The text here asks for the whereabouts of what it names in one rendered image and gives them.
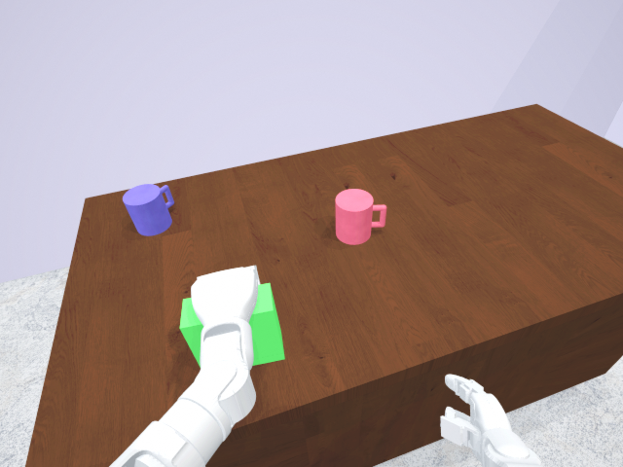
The right robot forearm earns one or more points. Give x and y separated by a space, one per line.
503 448

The sponge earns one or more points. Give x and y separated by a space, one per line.
266 333

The left robot forearm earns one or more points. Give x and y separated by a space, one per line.
203 416

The left robot hand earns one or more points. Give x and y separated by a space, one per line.
226 293

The table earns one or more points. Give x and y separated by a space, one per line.
501 261

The right robot hand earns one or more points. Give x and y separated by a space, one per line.
485 413

